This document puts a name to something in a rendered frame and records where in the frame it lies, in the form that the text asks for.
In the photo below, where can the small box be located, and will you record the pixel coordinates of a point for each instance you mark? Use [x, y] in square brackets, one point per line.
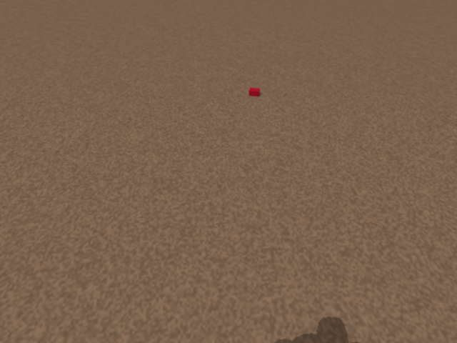
[254, 92]

